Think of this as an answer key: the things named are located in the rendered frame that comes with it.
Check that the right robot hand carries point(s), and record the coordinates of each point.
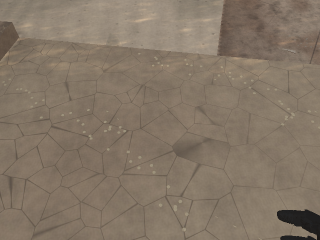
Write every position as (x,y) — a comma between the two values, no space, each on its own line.
(308,220)

